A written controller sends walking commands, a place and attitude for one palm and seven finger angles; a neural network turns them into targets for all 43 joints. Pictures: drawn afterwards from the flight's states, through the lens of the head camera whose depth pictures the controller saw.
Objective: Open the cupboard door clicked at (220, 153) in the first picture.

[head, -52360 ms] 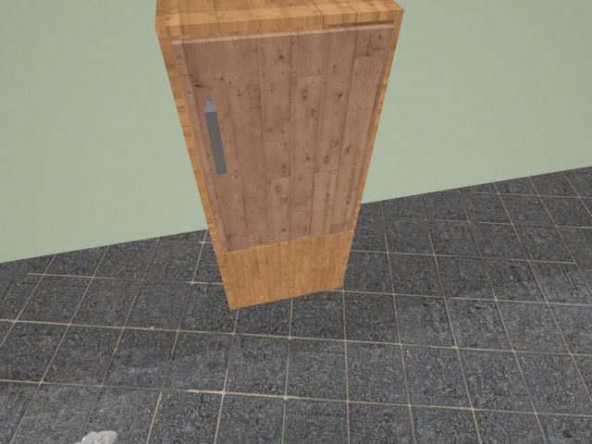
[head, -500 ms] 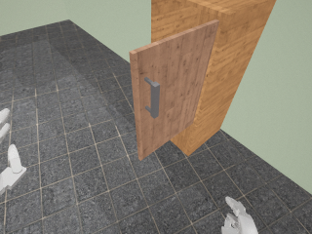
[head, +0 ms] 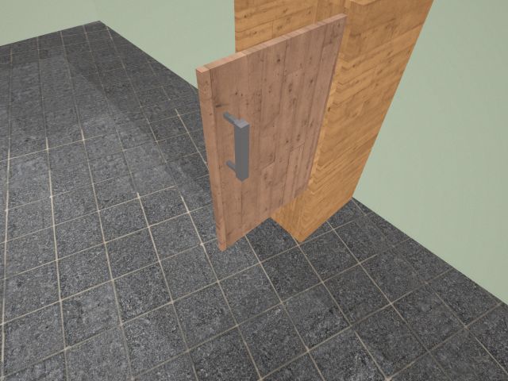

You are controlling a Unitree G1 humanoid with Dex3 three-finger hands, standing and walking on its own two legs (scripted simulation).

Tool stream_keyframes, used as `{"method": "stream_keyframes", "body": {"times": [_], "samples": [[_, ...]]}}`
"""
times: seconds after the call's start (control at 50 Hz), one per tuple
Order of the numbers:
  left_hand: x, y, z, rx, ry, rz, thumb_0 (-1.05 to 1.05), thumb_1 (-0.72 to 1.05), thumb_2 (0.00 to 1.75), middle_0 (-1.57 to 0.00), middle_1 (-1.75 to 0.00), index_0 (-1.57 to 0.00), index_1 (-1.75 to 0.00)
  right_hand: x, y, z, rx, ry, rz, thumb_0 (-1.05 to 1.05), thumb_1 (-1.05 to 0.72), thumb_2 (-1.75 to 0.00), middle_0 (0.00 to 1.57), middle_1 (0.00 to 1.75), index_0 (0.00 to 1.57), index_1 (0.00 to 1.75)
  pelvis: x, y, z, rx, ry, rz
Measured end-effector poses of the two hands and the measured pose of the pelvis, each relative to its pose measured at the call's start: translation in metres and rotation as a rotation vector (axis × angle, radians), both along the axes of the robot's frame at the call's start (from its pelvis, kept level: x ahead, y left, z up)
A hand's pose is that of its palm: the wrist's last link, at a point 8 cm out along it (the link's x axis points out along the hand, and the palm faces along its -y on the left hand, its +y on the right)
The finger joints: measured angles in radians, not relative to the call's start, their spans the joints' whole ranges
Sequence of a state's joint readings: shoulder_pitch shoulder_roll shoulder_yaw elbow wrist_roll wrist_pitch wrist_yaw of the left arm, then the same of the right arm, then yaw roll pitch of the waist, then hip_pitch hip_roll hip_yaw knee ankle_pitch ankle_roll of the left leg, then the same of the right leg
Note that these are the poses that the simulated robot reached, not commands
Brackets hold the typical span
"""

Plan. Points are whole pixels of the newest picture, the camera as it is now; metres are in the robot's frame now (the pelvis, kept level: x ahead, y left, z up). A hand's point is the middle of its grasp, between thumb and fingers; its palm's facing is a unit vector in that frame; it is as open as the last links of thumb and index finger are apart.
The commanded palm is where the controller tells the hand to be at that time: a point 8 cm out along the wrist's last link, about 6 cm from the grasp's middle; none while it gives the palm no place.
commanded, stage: let the arm hang, fingers relaxed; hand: left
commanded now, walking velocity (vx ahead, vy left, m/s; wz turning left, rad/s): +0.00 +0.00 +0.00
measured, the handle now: (235, 147) +0.55 +0.06 +0.05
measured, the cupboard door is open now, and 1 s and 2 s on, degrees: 89 89 89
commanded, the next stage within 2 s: look to check the result in 0.82 s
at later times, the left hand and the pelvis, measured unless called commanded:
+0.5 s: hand out of the picture -0.02 +0.15 -0.17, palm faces +0.08 -0.98 -0.19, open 7.4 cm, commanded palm none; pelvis +0.02 -0.01 +0.01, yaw +1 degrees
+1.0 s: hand out of the picture +0.02 +0.15 -0.17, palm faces +0.08 -0.98 -0.19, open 7.4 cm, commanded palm none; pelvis +0.04 -0.02 +0.01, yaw +1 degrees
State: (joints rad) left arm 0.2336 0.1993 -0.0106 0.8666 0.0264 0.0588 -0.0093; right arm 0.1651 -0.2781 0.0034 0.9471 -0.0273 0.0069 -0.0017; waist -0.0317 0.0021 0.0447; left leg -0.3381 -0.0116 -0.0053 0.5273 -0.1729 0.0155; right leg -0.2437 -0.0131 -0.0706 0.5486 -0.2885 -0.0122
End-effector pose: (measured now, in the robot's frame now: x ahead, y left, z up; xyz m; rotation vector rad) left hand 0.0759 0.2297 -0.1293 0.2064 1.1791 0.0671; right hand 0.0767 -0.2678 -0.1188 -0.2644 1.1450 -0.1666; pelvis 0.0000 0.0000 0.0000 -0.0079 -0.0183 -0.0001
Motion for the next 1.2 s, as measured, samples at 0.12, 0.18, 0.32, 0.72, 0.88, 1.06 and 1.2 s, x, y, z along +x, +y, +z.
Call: {"method": "stream_keyframes", "body": {"times": [0.12, 0.18, 0.32, 0.72, 0.88, 1.06, 1.2], "samples": [[-0.095, -0.013, -0.016, -0.028, 0.274, 0.131, 0.01, 0.97, 0.89, -0.21, -0.3, -0.2, -0.3, -0.064, 0.014, -0.01, 0.027, 0.252, -0.034, 0.01, -0.91, -0.9, 0.2, 0.3, 0.2, 0.3, 0.003, -0.008, 0.004, -0.007, 0.004, 0.015], [-0.128, -0.013, -0.011, -0.016, 0.366, 0.173, 0.01, 0.96, 0.89, -0.21, -0.3, -0.2, -0.3, -0.084, 0.025, -0.015, 0.062, 0.329, -0.051, 0.01, -0.91, -0.9, 0.2, 0.3, 0.2, 0.3, 0.006, -0.01, 0.005, -0.008, 0.003, 0.019], [-0.154, -0.017, 0.001, 0.013, 0.451, 0.211, 0.01, 0.92, 0.89, -0.2, -0.3, -0.2, -0.3, -0.099, 0.053, -0.025, 0.146, 0.378, -0.08, 0.01, -0.91, -0.9, 0.2, 0.3, 0.2, 0.3, 0.013, -0.011, 0.006, -0.002, 0.0, 0.016], [-0.054, -0.04, -0.012, -0.029, 0.214, 0.168, 0.02, 0.93, 0.89, -0.2, -0.3, -0.2, -0.3, -0.055, 0.04, -0.025, 0.128, 0.272, -0.077, 0.01, -0.92, -0.9, 0.2, 0.3, 0.2, 0.3, 0.032, -0.019, 0.007, 0.01, -0.015, 0.017], [-0.053, -0.036, -0.008, -0.015, 0.222, 0.178, 0.01, 0.91, 0.89, -0.2, -0.3, -0.2, -0.3, -0.044, 0.034, -0.024, 0.118, 0.274, -0.062, 0.01, -0.92, -0.9, 0.19, 0.3, 0.2, 0.3, 0.037, -0.021, 0.008, 0.01, -0.013, 0.02], [-0.06, -0.037, -0.006, -0.008, 0.253, 0.184, 0.0, 0.91, 0.89, -0.2, -0.3, -0.2, -0.3, -0.036, 0.03, -0.024, 0.116, 0.273, -0.056, 0.01, -0.92, -0.9, 0.2, 0.3, 0.2, 0.3, 0.042, -0.023, 0.009, 0.012, -0.014, 0.018], [-0.06, -0.041, -0.006, -0.013, 0.261, 0.184, 0.0, 0.91, 0.89, -0.2, -0.3, -0.2, -0.3, -0.032, 0.027, -0.023, 0.111, 0.27, -0.054, 0.01, -0.92, -0.9, 0.2, 0.3, 0.2, 0.3, 0.044, -0.025, 0.009, 0.012, -0.015, 0.015]]}}
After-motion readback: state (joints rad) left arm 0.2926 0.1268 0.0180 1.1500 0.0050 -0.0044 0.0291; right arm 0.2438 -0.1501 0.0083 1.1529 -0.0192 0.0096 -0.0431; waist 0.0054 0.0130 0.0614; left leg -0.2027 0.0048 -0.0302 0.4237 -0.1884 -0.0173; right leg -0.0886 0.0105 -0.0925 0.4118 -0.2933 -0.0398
